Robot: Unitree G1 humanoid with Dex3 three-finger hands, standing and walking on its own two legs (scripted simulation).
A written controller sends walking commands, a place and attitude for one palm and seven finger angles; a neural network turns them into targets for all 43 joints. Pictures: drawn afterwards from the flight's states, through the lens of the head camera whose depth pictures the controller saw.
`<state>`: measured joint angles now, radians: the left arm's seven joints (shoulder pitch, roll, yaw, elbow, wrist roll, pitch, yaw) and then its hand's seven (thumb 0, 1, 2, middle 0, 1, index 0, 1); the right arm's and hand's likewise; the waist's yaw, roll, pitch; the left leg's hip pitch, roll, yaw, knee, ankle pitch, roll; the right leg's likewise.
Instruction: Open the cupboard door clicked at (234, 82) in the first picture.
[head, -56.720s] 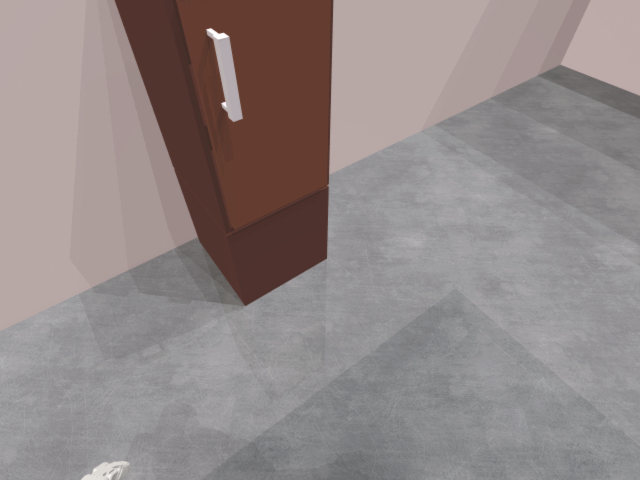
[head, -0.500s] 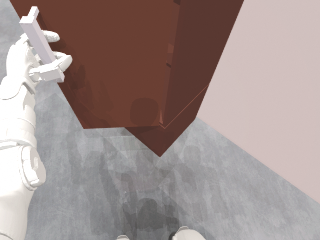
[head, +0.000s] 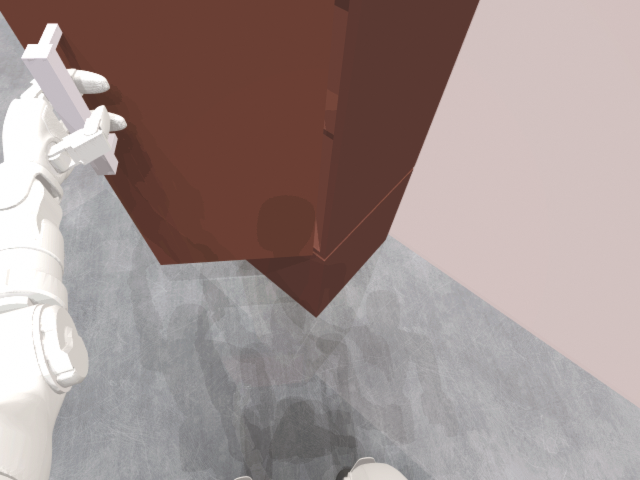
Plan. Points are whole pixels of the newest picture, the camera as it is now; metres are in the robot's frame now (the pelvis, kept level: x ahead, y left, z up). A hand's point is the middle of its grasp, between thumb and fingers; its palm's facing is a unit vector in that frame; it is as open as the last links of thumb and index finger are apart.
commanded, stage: pull the door open along its arc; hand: left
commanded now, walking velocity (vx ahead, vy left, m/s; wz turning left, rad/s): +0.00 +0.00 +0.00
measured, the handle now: (82, 106) +0.54 +0.24 +0.13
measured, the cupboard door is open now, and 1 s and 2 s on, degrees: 46 70 98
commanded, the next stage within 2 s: open thumb and fingers to let go in 1.38 s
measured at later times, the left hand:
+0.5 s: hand (102, 166) +0.45 +0.21 +0.13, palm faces +0.03 -1.00 +0.00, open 5.7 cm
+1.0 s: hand (135, 215) +0.38 +0.16 +0.13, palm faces +0.42 -0.91 +0.05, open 5.9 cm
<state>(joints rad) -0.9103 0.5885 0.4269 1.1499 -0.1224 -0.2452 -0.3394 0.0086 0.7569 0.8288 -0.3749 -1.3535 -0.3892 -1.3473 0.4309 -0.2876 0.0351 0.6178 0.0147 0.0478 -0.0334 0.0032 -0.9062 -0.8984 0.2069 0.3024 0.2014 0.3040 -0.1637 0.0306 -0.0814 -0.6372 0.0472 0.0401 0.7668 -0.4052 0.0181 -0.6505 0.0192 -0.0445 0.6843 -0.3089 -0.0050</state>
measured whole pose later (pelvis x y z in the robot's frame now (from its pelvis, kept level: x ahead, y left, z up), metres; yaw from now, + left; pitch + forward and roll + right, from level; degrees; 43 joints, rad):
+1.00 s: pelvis -0.01 +0.00 +0.01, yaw +0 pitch +7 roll -1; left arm -0.33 0.06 0.20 0.30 -0.08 -0.06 0.35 0.03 0.73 0.78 -0.33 -1.35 -0.35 -1.33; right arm 0.31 -0.23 -0.01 0.64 -0.01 -0.03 0.02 0.01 -0.91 -0.90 0.20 0.30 0.20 0.30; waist -0.04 0.05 -0.09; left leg -0.42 0.03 0.05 0.66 -0.36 0.01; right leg -0.46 0.00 -0.03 0.62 -0.29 -0.01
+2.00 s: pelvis -0.02 -0.03 +0.02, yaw +4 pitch -3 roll +0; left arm -0.08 -0.12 -0.20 0.06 0.04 0.09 0.55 0.00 -0.27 0.40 -0.32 -1.21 -0.34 -1.21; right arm 0.15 -0.19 0.01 0.65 -0.04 0.08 -0.04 0.01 -0.91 -0.90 0.20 0.30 0.20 0.30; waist 0.01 0.05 -0.01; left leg -0.22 0.02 -0.01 0.56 -0.30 -0.01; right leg -0.23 0.00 -0.09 0.54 -0.26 -0.03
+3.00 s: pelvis -0.02 -0.02 +0.02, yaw +2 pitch -2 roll +0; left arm 0.16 0.07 -0.17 -0.19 -0.08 0.05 0.05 -0.01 -0.50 0.30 -0.15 -0.31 -0.14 -0.30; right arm 0.20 -0.20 0.06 0.54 0.01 -0.01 -0.02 0.01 -0.91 -0.90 0.20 0.30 0.20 0.30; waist 0.02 0.04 -0.01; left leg -0.23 0.01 0.02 0.59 -0.32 0.00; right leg -0.27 -0.01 -0.06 0.59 -0.28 -0.02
